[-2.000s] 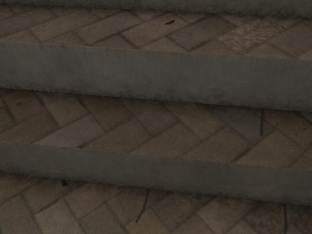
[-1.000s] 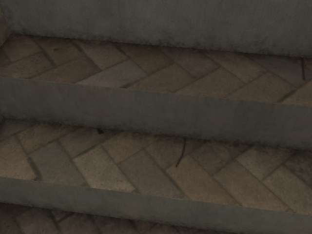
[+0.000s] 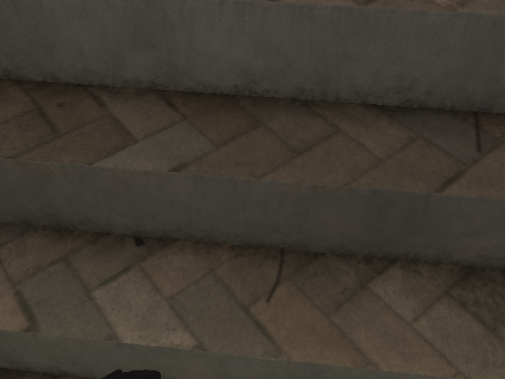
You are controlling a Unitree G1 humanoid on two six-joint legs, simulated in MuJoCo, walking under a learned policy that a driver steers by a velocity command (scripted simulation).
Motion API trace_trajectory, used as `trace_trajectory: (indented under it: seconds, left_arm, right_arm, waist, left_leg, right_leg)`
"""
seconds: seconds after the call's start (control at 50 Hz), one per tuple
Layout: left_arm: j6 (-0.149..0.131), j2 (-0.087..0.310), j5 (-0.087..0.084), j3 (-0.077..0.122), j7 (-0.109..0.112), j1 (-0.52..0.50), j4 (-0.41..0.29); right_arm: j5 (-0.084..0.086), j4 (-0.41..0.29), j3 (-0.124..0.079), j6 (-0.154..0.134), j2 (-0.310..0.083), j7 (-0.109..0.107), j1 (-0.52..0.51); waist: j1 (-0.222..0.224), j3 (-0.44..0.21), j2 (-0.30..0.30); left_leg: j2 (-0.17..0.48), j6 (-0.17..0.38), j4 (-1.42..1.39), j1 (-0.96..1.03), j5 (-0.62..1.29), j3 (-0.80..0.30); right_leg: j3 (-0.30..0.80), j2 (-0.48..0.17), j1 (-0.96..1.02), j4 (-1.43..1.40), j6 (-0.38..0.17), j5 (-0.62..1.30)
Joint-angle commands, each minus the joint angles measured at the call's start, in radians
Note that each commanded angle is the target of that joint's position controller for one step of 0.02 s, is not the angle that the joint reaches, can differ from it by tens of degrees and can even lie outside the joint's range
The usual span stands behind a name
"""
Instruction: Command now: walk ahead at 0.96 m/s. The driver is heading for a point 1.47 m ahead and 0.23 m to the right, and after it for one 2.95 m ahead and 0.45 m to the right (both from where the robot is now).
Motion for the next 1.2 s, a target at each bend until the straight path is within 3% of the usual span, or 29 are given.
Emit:
trace_trajectory:
  seconds: [0.02, 0.06, 0.08, 0.1, 0.14, 0.16, 0.24, 0.36, 0.76, 0.8, 0.86, 1.0, 1.2]
  left_arm:
    - [-0.007, 0.061, 0.028, 0.002, 0.005, -0.034, -0.099]
    - [-0.011, 0.097, 0.03, 0.011, 0.014, -0.003, -0.099]
    - [-0.01, 0.112, 0.026, 0.013, 0.016, -0.027, -0.112]
    - [-0.012, 0.106, 0.018, 0.01, 0.009, -0.113, -0.14]
    - [-0.02, 0.067, 0.011, -0.004, 0.001, -0.139, -0.163]
    - [-0.019, 0.065, 0.015, -0.005, 0.002, -0.131, -0.164]
    - [-0.017, 0.076, 0.021, -0.009, -0.002, -0.151, -0.176]
    - [-0.025, 0.075, 0.025, -0.009, -0.009, -0.158, -0.193]
    - [-0.029, 0.049, 0.026, -0.004, -0.009, -0.15, -0.217]
    - [-0.029, 0.033, 0.033, -0.014, -0.004, -0.156, -0.212]
    - [-0.022, 0.041, 0.031, -0.008, 0.0, -0.115, -0.188]
    - [-0.004, 0.038, 0.032, 0.008, -0.006, -0.08, -0.158]
    - [0.01, 0.021, 0.027, 0.043, -0.005, -0.007, -0.104]
  right_arm:
    - [0.015, -0.086, -0.012, -0.017, -0.069, -0.002, -0.093]
    - [0.027, -0.087, -0.016, -0.028, -0.069, -0.01, -0.053]
    - [0.033, -0.099, -0.012, -0.032, -0.055, -0.009, -0.051]
    - [0.035, -0.109, -0.002, -0.036, -0.039, -0.008, -0.052]
    - [0.019, -0.124, -0.004, -0.03, -0.064, -0.006, -0.117]
    - [0.02, -0.125, -0.003, -0.026, -0.066, -0.009, -0.122]
    - [0.016, -0.155, 0.004, -0.026, -0.054, -0.003, -0.152]
    - [0.011, -0.18, 0.005, -0.031, -0.055, 0.0, -0.177]
    - [0.007, -0.214, -0.001, -0.034, -0.046, -0.002, -0.181]
    - [0.003, -0.207, 0.011, -0.038, -0.025, -0.008, -0.17]
    - [-0.003, -0.189, 0.007, -0.038, -0.032, -0.011, -0.134]
    - [-0.01, -0.177, -0.004, -0.027, -0.032, -0.005, -0.103]
    - [-0.014, -0.149, -0.037, -0.014, -0.019, -0.004, -0.035]
  waist:
    - [0.048, -0.046, 0.034]
    - [0.034, -0.163, -0.016]
    - [0.015, -0.203, -0.056]
    - [-0.01, -0.198, -0.126]
    - [0.011, -0.161, -0.054]
    - [0.021, -0.159, -0.018]
    - [0.022, -0.089, -0.025]
    - [0.031, -0.083, -0.003]
    - [0.034, -0.142, -0.002]
    - [0.03, -0.158, -0.012]
    - [0.035, -0.202, -0.003]
    - [0.034, -0.11, 0.002]
    - [0.034, -0.085, 0.005]
  left_leg:
    - [0.184, 0.113, -0.013, 0.155, 0.583, -0.154]
    - [0.152, 0.088, 0.057, 0.142, 0.537, -0.135]
    - [0.132, 0.073, 0.067, 0.088, 0.422, -0.123]
    - [0.125, 0.051, 0.007, 0.058, 0.286, -0.104]
    - [0.121, 0.031, -0.014, 0.039, 0.226, -0.103]
    - [0.124, 0.027, -0.014, 0.034, 0.216, -0.104]
    - [0.133, 0.027, -0.039, 0.012, 0.105, -0.11]
    - [0.134, 0.017, -0.054, 0.01, 0.077, -0.107]
    - [0.151, 0.009, -0.04, 0.053, 0.189, -0.12]
    - [0.17, 0.003, -0.035, 0.074, 0.33, -0.123]
    - [0.168, -0.005, -0.002, 0.098, 0.377, -0.111]
    - [0.165, -0.004, 0.015, 0.044, 0.24, -0.11]
    - [0.162, -0.01, 0.028, 0.026, 0.205, -0.115]
  right_leg:
    - [0.056, -0.064, -0.05, -0.237, 0.005, 0.109]
    - [0.1, -0.11, 0.104, -0.223, 0.013, 0.384]
    - [0.12, -0.138, 0.175, -0.167, 0.015, 0.57]
    - [0.145, -0.151, 0.156, -0.145, 0.0, 0.586]
    - [0.147, -0.155, 0.123, -0.145, -0.012, 0.589]
    - [0.152, -0.152, 0.125, -0.15, -0.013, 0.505]
    - [0.176, -0.148, 0.058, -0.21, -0.019, 0.271]
    - [0.178, -0.135, 0.04, -0.236, -0.017, 0.176]
    - [0.174, -0.133, 0.056, -0.216, -0.005, 0.271]
    - [0.176, -0.147, 0.073, -0.208, 0.016, 0.396]
    - [0.158, -0.141, 0.102, -0.178, 0.032, 0.408]
    - [0.146, -0.134, 0.023, -0.176, 0.037, 0.227]
    - [0.138, -0.13, -0.002, -0.163, 0.041, 0.178]
Keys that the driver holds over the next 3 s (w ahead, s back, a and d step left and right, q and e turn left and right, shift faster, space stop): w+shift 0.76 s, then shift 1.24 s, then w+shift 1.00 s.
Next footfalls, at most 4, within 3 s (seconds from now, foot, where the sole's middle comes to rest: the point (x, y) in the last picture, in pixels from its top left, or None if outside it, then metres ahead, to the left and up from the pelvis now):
none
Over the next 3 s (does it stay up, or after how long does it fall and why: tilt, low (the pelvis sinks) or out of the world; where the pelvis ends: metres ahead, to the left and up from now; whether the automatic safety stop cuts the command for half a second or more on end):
stays up -0.03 -0.02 0.00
